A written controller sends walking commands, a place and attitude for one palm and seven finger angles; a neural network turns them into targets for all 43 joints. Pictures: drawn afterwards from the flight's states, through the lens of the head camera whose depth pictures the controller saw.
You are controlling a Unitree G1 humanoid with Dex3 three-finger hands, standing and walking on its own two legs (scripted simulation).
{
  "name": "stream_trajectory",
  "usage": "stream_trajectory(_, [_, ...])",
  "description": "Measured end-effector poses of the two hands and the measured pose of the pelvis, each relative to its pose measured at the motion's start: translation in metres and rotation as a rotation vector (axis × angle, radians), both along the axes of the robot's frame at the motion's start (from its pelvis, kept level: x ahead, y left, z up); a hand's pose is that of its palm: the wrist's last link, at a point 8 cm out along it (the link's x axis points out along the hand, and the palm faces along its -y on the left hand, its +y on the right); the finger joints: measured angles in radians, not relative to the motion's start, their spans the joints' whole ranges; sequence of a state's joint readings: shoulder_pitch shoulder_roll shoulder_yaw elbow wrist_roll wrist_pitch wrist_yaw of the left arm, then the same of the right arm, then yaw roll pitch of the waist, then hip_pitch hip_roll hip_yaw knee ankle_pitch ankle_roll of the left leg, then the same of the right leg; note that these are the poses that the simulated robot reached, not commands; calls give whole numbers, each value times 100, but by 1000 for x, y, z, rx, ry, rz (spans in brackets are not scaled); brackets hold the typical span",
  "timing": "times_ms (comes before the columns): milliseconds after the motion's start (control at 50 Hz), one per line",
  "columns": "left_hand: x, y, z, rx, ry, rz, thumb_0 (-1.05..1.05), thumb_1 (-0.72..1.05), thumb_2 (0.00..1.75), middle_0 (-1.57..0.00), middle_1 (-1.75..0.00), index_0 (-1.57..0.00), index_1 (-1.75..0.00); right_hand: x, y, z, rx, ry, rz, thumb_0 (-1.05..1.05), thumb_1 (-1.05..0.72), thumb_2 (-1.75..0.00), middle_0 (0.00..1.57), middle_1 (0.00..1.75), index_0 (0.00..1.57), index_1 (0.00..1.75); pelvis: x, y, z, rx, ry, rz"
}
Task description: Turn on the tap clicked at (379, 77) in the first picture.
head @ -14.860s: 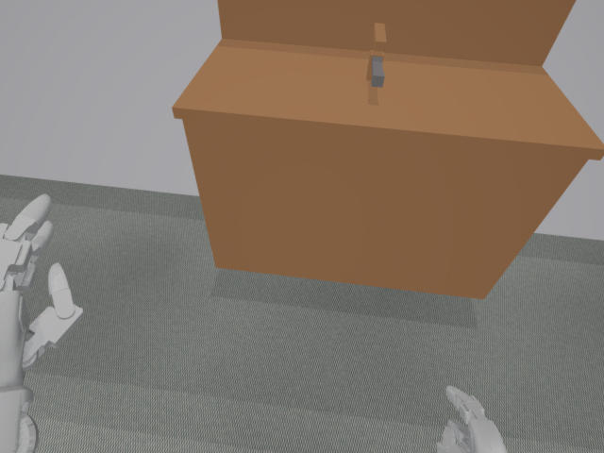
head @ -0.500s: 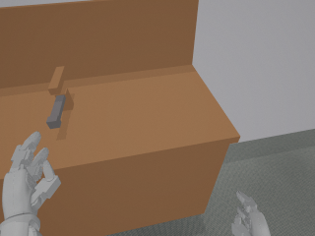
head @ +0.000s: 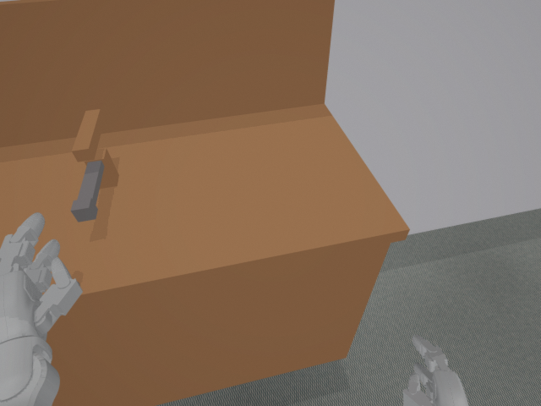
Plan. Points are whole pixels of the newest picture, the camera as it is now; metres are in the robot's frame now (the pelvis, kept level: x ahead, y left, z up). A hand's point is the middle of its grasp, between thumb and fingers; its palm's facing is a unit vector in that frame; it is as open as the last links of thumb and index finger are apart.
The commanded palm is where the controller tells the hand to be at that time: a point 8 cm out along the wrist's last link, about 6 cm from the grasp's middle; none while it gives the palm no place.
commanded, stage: reach beside the lever's end, fingers flat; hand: left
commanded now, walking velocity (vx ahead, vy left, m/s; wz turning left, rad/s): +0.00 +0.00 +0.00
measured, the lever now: (84, 209) +0.37 +0.36 +0.09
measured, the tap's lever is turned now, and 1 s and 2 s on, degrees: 0 0 0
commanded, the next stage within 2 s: push the lever round in 1.64 s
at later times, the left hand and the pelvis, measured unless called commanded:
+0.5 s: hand (67, 253) +0.27 +0.32 +0.11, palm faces +0.56 -0.82 -0.10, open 7.6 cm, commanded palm +0.23 +0.36 +0.11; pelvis -0.01 +0.01 +0.00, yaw +0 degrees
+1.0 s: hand (69, 231) +0.32 +0.36 +0.09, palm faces +0.56 -0.82 -0.11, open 7.7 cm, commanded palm +0.28 +0.40 +0.09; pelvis +0.00 +0.02 +0.00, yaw -1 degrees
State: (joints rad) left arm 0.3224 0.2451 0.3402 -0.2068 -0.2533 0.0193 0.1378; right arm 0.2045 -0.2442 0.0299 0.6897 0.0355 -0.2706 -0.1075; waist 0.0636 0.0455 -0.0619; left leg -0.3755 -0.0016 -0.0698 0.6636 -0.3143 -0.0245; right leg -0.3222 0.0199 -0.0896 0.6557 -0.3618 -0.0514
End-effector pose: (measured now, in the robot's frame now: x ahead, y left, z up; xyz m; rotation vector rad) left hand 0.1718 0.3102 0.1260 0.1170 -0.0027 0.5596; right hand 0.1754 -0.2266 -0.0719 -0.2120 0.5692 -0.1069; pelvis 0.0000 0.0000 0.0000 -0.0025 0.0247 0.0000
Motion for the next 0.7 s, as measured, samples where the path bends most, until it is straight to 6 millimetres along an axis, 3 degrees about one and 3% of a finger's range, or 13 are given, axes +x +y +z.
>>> stream_trajectory(300, [24, 21, -7, -12, -12, 8, 1, 90, 90, -19, -26, -19, -26, -9, 7, -3, -7, 38, -15, 2, -90, -90, 20, 30, 20, 30, -4, 10, 1, -3, 7, -6])
stream_trajectory(420, [40, 37, -14, -21, 13, 34, 1, 90, 90, -19, -25, -18, -25, -13, 9, -5, -19, 68, -22, 2, -90, -90, 20, 30, 20, 30, -6, 12, 1, -7, 14, -6])
stream_trajectory(700, [74, 62, -22, -25, 27, 33, 1, 90, 90, -17, -21, -17, -21, -33, 0, -13, -44, 149, -65, 2, -90, -90, 20, 30, 20, 30, -3, 19, 0, -13, 47, -14])
